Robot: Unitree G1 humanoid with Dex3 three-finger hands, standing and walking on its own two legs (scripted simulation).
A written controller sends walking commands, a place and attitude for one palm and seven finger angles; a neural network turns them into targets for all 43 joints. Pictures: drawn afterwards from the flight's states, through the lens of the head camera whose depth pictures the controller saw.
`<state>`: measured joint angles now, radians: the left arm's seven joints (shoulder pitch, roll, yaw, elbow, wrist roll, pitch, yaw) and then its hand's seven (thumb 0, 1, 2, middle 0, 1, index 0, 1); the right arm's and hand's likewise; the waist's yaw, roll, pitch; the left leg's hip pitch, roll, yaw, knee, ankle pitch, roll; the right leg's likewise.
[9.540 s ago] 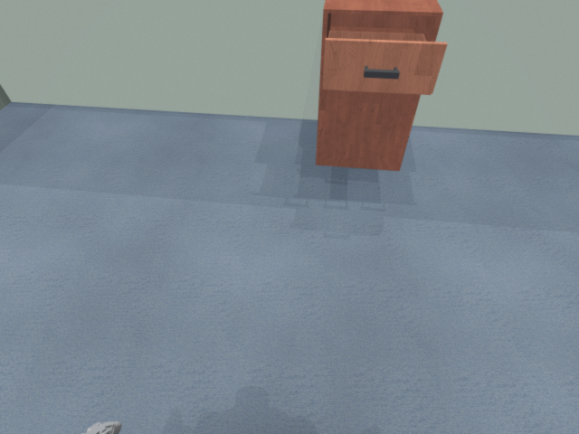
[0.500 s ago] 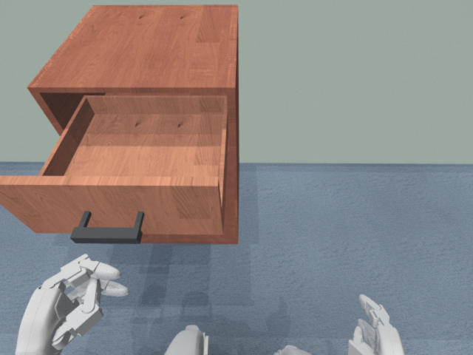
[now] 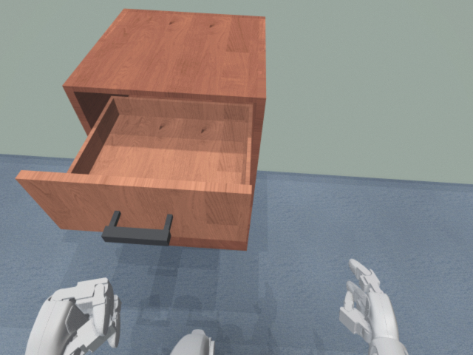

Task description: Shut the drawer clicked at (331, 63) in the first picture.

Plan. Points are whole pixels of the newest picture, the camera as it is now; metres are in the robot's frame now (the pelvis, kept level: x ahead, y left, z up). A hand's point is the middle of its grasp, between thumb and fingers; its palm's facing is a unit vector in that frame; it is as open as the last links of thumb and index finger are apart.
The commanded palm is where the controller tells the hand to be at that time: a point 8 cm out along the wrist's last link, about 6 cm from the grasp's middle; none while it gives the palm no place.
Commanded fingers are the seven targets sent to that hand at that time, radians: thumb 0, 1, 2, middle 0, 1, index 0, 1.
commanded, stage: raise the hand and make a fist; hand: left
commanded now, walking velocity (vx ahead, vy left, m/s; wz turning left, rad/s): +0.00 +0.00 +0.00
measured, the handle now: (140, 226) +0.34 +0.22 -0.02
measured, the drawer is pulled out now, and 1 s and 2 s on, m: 0.26 0.26 0.26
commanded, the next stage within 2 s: bring the fist close to the handle in 0.60 s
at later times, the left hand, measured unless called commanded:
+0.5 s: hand (112, 323) +0.15 +0.18 +0.08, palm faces +0.04 -1.00 -0.06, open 3.3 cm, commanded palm +0.11 +0.24 +0.08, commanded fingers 0.00 0.90 0.90 -1.40 -1.60 -1.40 -1.60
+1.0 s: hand (130, 310) +0.17 +0.17 +0.05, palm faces +0.03 -1.00 -0.07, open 3.3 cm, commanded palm +0.15 +0.23 +0.05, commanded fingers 0.00 0.90 0.90 -1.40 -1.60 -1.40 -1.60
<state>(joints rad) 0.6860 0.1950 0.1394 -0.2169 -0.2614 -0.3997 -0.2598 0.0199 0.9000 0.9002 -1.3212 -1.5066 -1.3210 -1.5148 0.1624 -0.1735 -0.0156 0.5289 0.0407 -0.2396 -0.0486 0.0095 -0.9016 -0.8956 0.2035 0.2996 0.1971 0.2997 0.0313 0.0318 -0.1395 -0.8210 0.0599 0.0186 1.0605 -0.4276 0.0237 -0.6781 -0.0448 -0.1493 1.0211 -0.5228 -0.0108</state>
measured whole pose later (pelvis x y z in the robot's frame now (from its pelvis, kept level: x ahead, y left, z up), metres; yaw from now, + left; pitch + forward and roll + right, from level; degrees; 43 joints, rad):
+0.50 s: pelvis +0.00 +0.01 +0.00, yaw +0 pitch +10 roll -3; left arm 0.75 0.21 0.09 -0.33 -0.23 -0.35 -0.18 0.02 0.90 0.90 -1.40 -1.60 -1.40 -1.60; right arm 0.24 -0.20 -0.01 0.50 0.05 -0.20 -0.04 0.01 -0.90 -0.90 0.20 0.30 0.20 0.30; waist 0.02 0.04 -0.14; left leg -0.81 0.06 0.03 1.07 -0.43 0.03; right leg -0.67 -0.05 -0.14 1.02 -0.52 0.00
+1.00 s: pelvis +0.00 -0.01 -0.01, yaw +0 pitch +12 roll -3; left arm 0.61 0.21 0.15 -0.16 -0.25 -0.40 -0.25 0.02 0.90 0.90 -1.40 -1.60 -1.40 -1.60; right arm 0.20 -0.21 -0.02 0.53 0.04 -0.21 -0.06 0.01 -0.90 -0.90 0.20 0.30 0.20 0.30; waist 0.02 0.04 -0.14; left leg -0.88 0.07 0.00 1.11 -0.45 0.00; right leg -0.73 -0.03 -0.16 1.08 -0.56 -0.03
